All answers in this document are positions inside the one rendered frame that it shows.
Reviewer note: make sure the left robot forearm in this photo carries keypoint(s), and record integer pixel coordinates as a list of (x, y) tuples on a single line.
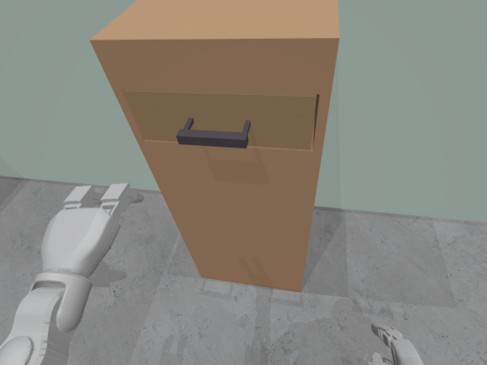
[(46, 320)]

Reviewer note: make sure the drawer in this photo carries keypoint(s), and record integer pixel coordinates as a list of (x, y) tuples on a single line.
[(276, 120)]

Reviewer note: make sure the cabinet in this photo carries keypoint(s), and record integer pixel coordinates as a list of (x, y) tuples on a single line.
[(244, 213)]

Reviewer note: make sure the robot left hand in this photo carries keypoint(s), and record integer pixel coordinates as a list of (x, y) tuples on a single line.
[(79, 236)]

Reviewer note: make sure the robot right hand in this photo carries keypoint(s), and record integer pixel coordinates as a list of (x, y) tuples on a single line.
[(403, 351)]

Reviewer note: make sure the handle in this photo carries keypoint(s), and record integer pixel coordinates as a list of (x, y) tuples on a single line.
[(213, 138)]

